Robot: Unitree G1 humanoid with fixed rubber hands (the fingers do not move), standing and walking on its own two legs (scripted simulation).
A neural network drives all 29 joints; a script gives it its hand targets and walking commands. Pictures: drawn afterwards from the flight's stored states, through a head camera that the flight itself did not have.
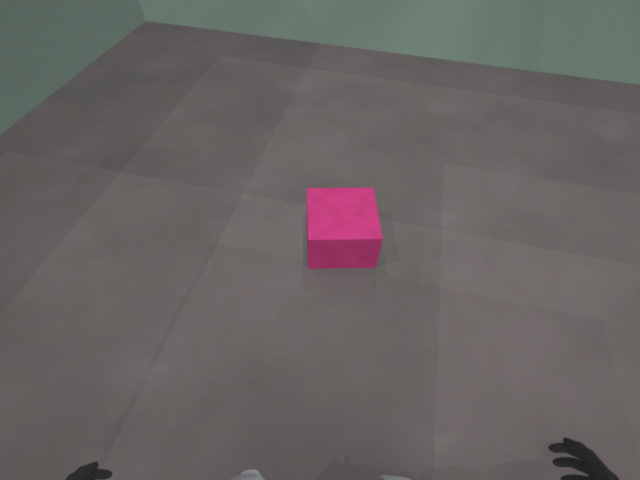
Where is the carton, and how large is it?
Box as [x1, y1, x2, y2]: [307, 188, 382, 268]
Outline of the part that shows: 307,188 308,268 375,267 382,237 373,188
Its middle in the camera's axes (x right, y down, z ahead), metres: +0.08 -0.05 +1.50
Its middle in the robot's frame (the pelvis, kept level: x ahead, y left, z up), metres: +1.07 -0.12 -0.66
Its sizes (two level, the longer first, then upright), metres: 0.264 0.263 0.173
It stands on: the floor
